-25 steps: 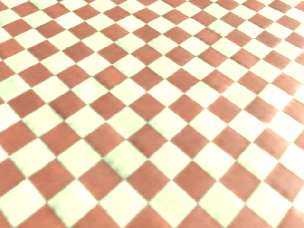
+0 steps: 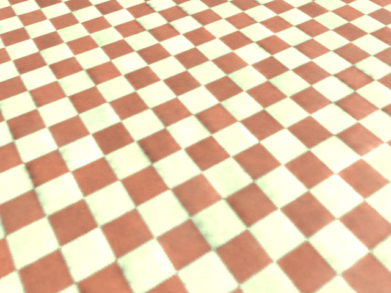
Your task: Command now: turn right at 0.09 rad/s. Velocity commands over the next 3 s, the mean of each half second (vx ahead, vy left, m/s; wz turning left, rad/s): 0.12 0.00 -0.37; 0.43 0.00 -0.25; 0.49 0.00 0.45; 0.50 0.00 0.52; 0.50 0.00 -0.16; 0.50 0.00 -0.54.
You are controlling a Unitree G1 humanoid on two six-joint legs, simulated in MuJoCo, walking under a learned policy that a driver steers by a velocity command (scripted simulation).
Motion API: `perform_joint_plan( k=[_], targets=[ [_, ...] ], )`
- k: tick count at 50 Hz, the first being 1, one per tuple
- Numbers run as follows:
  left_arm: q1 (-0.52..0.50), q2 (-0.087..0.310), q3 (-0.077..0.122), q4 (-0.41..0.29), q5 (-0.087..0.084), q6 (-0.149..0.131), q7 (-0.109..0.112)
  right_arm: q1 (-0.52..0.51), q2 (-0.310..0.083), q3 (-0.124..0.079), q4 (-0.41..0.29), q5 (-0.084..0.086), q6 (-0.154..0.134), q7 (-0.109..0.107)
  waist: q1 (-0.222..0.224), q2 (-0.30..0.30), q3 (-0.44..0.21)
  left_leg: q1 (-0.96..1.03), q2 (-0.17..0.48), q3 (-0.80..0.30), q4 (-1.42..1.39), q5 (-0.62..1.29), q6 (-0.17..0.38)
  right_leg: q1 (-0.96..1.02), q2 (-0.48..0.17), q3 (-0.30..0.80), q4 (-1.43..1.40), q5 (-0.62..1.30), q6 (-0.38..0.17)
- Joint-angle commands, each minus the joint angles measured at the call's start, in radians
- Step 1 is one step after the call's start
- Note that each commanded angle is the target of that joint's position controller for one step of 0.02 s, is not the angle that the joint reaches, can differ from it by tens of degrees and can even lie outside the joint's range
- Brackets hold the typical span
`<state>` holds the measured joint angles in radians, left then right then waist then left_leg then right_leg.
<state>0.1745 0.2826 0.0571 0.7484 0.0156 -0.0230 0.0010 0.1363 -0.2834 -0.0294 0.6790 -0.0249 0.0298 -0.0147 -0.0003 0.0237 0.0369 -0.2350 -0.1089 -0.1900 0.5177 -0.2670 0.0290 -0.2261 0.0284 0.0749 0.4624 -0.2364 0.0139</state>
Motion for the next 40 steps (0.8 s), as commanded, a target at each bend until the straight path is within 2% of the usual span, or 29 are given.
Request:
perform_joint_plan(
  k=[1,2,4,10,11,12,13,14,15,16,17,18,19,21,24,25,27,29,30,31,32,33,34,35,36,37,38,39,40],
  targets=[
    [-0.119,0.123,0.013,-0.090,-0.005,-0.020,-0.010,0.069,-0.143,-0.037,-0.021,-0.017,-0.022,-0.004,-0.061,-0.153,-0.054,0.064,0.078,0.018,-0.062,-0.004,-0.040,-0.005,-0.172,0.211,-0.128,0.165,-0.128],
    [-0.098,0.154,0.019,-0.082,-0.010,-0.021,-0.009,0.028,-0.147,-0.042,-0.026,-0.007,-0.019,-0.010,-0.040,-0.153,-0.051,0.063,0.074,0.032,-0.040,0.026,-0.036,-0.009,-0.158,0.215,-0.127,0.131,-0.111],
    [-0.078,0.185,0.024,-0.079,-0.021,-0.023,-0.003,0.014,-0.139,-0.044,-0.041,0.002,-0.014,-0.018,-0.032,-0.178,-0.038,0.036,0.073,0.046,-0.026,0.046,-0.033,-0.004,-0.167,0.266,-0.121,0.162,-0.122],
    [-0.063,0.189,0.034,-0.109,-0.039,0.014,0.021,0.043,-0.109,-0.057,-0.038,0.016,-0.034,-0.016,-0.012,-0.131,-0.094,0.019,0.064,0.097,0.002,0.062,-0.031,0.027,-0.146,0.343,-0.034,0.285,-0.160],
    [-0.070,0.187,0.036,-0.119,-0.040,0.022,0.022,0.052,-0.111,-0.061,-0.037,0.017,-0.035,-0.014,-0.012,-0.110,-0.100,0.038,0.073,0.094,-0.009,0.085,-0.023,0.006,-0.128,0.337,-0.014,0.281,-0.152],
    [-0.072,0.174,0.033,-0.126,-0.043,0.028,0.024,0.075,-0.111,-0.065,-0.035,0.015,-0.038,-0.010,-0.021,-0.079,-0.123,0.082,0.090,0.080,-0.047,0.029,-0.005,-0.031,-0.093,0.310,0.010,0.161,-0.135],
    [-0.083,0.151,0.026,-0.137,-0.045,0.032,0.023,0.094,-0.123,-0.070,-0.033,0.013,-0.039,-0.008,-0.028,-0.008,-0.108,0.125,0.138,0.020,-0.115,-0.078,0.034,-0.118,-0.036,0.245,0.073,-0.009,-0.103],
    [-0.086,0.128,0.019,-0.145,-0.045,0.033,0.021,0.120,-0.147,-0.076,-0.029,0.013,-0.041,-0.008,-0.040,0.092,-0.072,0.194,0.237,-0.110,-0.195,-0.206,0.107,-0.272,0.042,0.140,0.180,-0.224,-0.064],
    [-0.106,0.123,0.016,-0.162,-0.046,0.026,0.016,0.150,-0.187,-0.085,-0.025,0.013,-0.049,-0.007,-0.060,0.199,-0.025,0.231,0.410,-0.317,-0.303,-0.278,0.210,-0.419,0.070,0.052,0.359,-0.316,-0.044],
    [-0.131,0.157,0.027,-0.176,-0.041,0.016,0.013,0.156,-0.183,-0.082,-0.027,0.006,-0.064,-0.010,-0.064,0.156,0.020,0.212,0.497,-0.385,-0.323,-0.249,0.262,-0.511,-0.011,0.065,0.536,-0.333,-0.031],
    [-0.114,0.168,0.034,-0.169,-0.043,0.010,0.006,0.141,-0.167,-0.076,-0.031,0.015,-0.074,-0.019,-0.044,0.077,0.035,0.206,0.486,-0.337,-0.320,-0.249,0.251,-0.537,-0.047,0.080,0.599,-0.280,-0.025],
    [-0.102,0.152,0.031,-0.163,-0.043,0.008,-0.001,0.125,-0.160,-0.073,-0.035,0.027,-0.081,-0.025,-0.038,0.050,0.042,0.233,0.451,-0.269,-0.325,-0.246,0.220,-0.571,-0.070,0.076,0.607,-0.222,-0.014],
    [-0.112,0.134,0.024,-0.164,-0.042,0.005,-0.009,0.126,-0.163,-0.073,-0.032,0.033,-0.083,-0.028,-0.051,0.048,0.046,0.255,0.424,-0.201,-0.336,-0.202,0.197,-0.591,-0.086,0.055,0.593,-0.175,-0.002],
    [-0.141,0.109,0.012,-0.181,-0.041,-0.003,-0.027,0.152,-0.174,-0.074,-0.026,0.027,-0.083,-0.026,-0.080,0.054,0.040,0.247,0.375,-0.068,-0.358,-0.077,0.172,-0.554,-0.099,-0.007,0.544,-0.101,0.019],
    [-0.180,0.077,-0.008,-0.216,-0.041,-0.012,-0.047,0.174,-0.198,-0.081,-0.018,0.030,-0.085,-0.013,-0.100,0.064,0.025,0.207,0.348,0.075,-0.357,0.044,0.159,-0.445,-0.111,-0.064,0.388,-0.036,0.029],
    [-0.184,0.073,-0.012,-0.225,-0.042,-0.014,-0.052,0.175,-0.212,-0.085,-0.015,0.034,-0.085,-0.007,-0.100,0.069,0.026,0.182,0.346,0.107,-0.354,0.053,0.154,-0.397,-0.107,-0.082,0.335,-0.033,0.023],
    [-0.172,0.092,-0.010,-0.231,-0.046,-0.013,-0.055,0.184,-0.233,-0.092,-0.008,0.044,-0.086,0.004,-0.093,0.085,0.025,0.146,0.356,0.145,-0.341,0.046,0.143,-0.308,-0.089,-0.117,0.264,-0.025,0.005],
    [-0.134,0.114,0.000,-0.234,-0.047,-0.010,-0.054,0.182,-0.240,-0.096,-0.001,0.055,-0.084,0.013,-0.060,0.092,0.021,0.131,0.382,0.170,-0.293,0.091,0.125,-0.228,-0.063,-0.149,0.201,-0.022,-0.030],
    [-0.074,0.127,0.011,-0.220,-0.043,-0.008,-0.051,0.167,-0.240,-0.095,-0.001,0.059,-0.083,0.014,-0.014,0.083,-0.002,0.103,0.373,0.212,-0.207,0.223,0.102,-0.125,-0.028,-0.178,0.149,-0.005,-0.055],
    [0.039,0.169,0.038,-0.188,-0.044,-0.005,-0.044,0.178,-0.214,-0.085,0.001,0.055,-0.085,0.013,0.041,0.048,-0.069,0.055,0.338,0.280,-0.031,0.393,0.069,0.052,0.015,-0.190,0.120,0.005,-0.086],
    [0.218,0.232,0.074,-0.147,-0.051,0.001,-0.033,0.186,-0.172,-0.068,-0.012,0.036,-0.092,0.010,0.125,-0.019,-0.168,-0.085,0.283,0.348,0.250,0.388,0.014,0.300,-0.010,-0.093,0.102,-0.011,-0.130],
    [0.284,0.377,0.098,-0.155,-0.047,-0.002,-0.018,0.178,-0.057,-0.031,-0.102,-0.001,-0.111,0.009,0.097,-0.344,-0.235,-0.492,0.113,0.326,0.656,-0.246,-0.073,0.529,-0.307,0.535,-0.071,-0.222,-0.311],
    [0.280,0.313,0.074,-0.179,-0.044,-0.026,-0.026,0.127,-0.128,-0.040,-0.107,0.037,-0.139,0.013,0.133,-0.221,-0.304,-0.608,0.090,0.095,0.802,-0.301,-0.066,0.548,-0.384,0.806,-0.234,-0.401,-0.378],
    [0.235,0.244,0.054,-0.171,-0.035,-0.041,-0.029,0.080,-0.183,-0.055,-0.119,0.072,-0.153,0.021,0.118,-0.171,-0.176,-0.690,0.143,0.091,0.818,-0.212,-0.039,0.477,-0.377,0.685,-0.239,-0.368,-0.354],
    [0.195,0.199,0.040,-0.169,-0.029,-0.048,-0.029,0.087,-0.179,-0.049,-0.101,0.068,-0.159,0.022,0.087,-0.121,-0.119,-0.646,0.191,0.109,0.756,-0.124,-0.019,0.372,-0.342,0.542,-0.220,-0.256,-0.321],
    [0.134,0.166,0.029,-0.174,-0.024,-0.047,-0.028,0.097,-0.170,-0.049,-0.080,0.043,-0.157,0.019,0.050,-0.078,-0.082,-0.582,0.227,0.114,0.682,-0.055,-0.020,0.269,-0.300,0.427,-0.207,-0.123,-0.290],
    [0.090,0.143,0.018,-0.179,-0.010,-0.049,-0.026,0.115,-0.168,-0.052,-0.064,0.032,-0.147,0.022,0.017,-0.102,-0.062,-0.506,0.250,0.112,0.631,-0.006,-0.022,0.181,-0.263,0.342,-0.224,-0.006,-0.271],
    [0.066,0.135,0.014,-0.177,-0.003,-0.053,-0.024,0.135,-0.160,-0.052,-0.045,0.033,-0.135,0.028,-0.001,-0.120,-0.057,-0.458,0.252,0.124,0.613,0.029,-0.029,0.131,-0.245,0.287,-0.247,0.081,-0.266],
    [0.065,0.139,0.014,-0.165,-0.004,-0.060,-0.022,0.151,-0.145,-0.048,-0.028,0.032,-0.123,0.032,-0.009,-0.116,-0.058,-0.435,0.248,0.139,0.599,0.054,-0.039,0.104,-0.239,0.234,-0.260,0.173,-0.268]
  ],
)
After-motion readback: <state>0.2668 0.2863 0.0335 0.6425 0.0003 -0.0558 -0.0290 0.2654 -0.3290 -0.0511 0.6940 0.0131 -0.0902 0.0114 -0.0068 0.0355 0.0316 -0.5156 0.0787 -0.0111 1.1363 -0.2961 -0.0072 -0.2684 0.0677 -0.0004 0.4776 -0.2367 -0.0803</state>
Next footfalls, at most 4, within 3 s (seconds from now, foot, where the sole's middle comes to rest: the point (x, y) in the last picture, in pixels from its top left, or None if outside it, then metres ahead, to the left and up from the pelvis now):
0.64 right None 0.15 -0.23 -0.77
1.16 left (263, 277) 0.54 -0.18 -0.77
1.62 right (328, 219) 0.76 -0.46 -0.77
2.14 left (244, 168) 1.00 -0.16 -0.77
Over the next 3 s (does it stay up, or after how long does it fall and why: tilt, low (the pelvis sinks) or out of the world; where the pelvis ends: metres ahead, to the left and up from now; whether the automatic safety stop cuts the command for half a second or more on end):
stays up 1.33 -0.31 0.01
